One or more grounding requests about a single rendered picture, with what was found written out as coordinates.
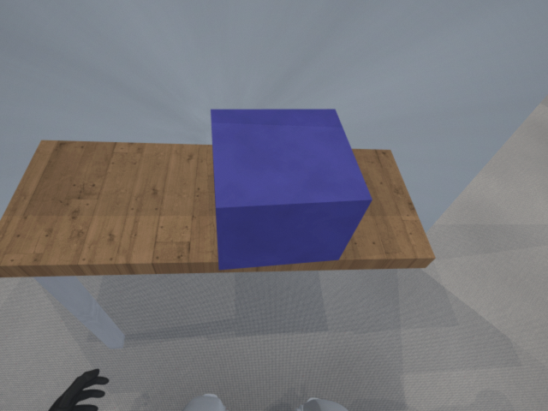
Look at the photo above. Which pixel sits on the left robot hand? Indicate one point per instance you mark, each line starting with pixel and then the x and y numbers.
pixel 76 393

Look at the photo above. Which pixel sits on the table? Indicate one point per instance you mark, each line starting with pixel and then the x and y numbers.
pixel 91 208

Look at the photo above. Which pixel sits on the carton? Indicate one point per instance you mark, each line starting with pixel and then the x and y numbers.
pixel 288 188

